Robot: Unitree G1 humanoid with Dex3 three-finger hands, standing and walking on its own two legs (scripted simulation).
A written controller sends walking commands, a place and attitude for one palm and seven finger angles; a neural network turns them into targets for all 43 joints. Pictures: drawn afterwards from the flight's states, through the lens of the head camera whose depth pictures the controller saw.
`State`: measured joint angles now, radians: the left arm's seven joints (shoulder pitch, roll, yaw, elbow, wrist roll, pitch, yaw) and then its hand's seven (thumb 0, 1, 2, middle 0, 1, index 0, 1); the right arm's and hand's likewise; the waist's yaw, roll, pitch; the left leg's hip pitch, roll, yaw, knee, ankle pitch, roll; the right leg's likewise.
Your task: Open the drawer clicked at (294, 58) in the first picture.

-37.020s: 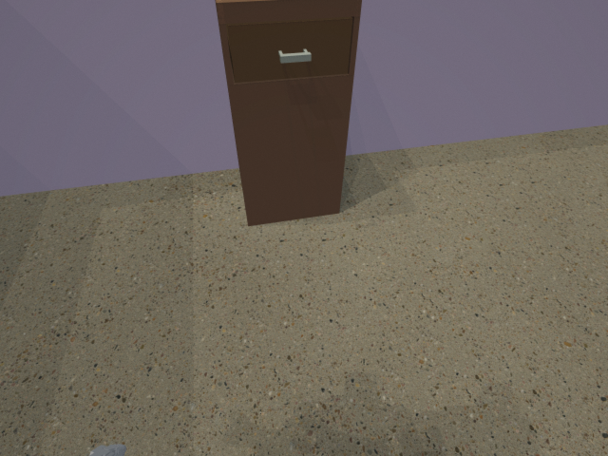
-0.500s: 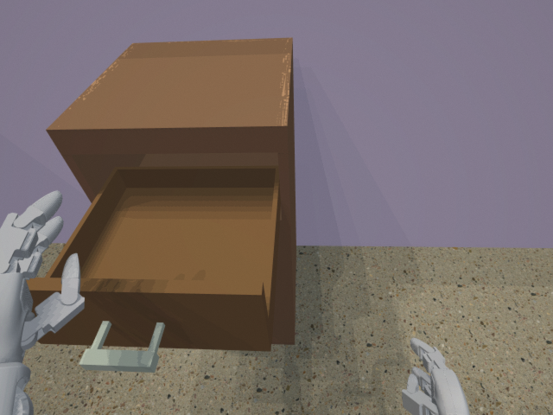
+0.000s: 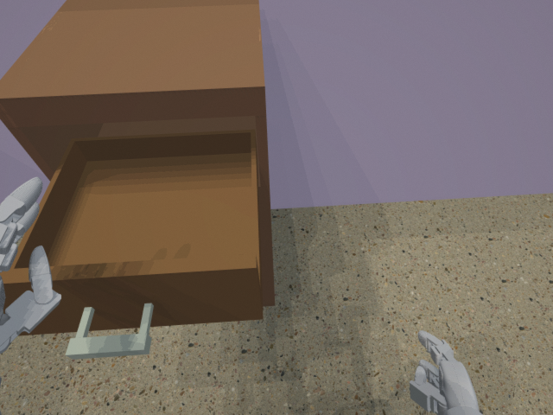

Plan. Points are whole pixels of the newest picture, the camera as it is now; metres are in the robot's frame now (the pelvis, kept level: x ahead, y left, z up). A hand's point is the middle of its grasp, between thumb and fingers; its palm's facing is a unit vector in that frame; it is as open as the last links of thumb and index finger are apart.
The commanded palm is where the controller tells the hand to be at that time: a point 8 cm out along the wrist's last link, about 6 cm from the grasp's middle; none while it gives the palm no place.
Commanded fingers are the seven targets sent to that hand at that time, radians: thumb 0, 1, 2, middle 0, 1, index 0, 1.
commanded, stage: step back with the hand held close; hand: left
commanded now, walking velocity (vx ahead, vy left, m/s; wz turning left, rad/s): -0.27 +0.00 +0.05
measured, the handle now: (114, 329) +0.23 +0.24 +0.01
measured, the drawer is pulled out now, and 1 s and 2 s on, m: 0.30 0.30 0.30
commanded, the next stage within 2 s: stop stepping back and stand still in 0.78 s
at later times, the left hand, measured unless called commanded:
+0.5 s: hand out of the picture +0.12 +0.23 +0.19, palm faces +0.43 -0.78 -0.44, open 7.4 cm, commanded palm +0.05 +0.28 +0.20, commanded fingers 0.00 0.90 0.90 -0.20 -0.30 -0.20 -0.30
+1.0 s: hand out of the picture +0.01 +0.19 +0.18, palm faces +0.29 -0.78 -0.56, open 7.4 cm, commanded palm -0.06 +0.24 +0.20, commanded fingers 0.00 0.90 0.90 -0.20 -0.30 -0.20 -0.30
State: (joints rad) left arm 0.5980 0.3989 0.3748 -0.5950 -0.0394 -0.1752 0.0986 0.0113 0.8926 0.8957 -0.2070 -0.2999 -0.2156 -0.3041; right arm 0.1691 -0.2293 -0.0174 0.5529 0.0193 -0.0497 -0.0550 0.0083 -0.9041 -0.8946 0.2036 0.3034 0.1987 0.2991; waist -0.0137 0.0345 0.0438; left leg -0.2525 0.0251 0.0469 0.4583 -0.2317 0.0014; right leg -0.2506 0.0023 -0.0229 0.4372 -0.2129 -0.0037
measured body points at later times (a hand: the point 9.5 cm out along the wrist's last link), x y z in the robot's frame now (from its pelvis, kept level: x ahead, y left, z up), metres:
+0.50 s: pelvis -0.07 +0.00 -0.01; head -0.05 +0.00 +0.44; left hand +0.09 +0.27 +0.21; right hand +0.11 -0.22 -0.10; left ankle -0.06 +0.11 -0.72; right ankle -0.03 -0.11 -0.74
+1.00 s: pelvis -0.19 -0.04 +0.00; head -0.16 -0.04 +0.45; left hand -0.01 +0.23 +0.21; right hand -0.02 -0.28 -0.09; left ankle -0.23 +0.10 -0.69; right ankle -0.15 -0.12 -0.74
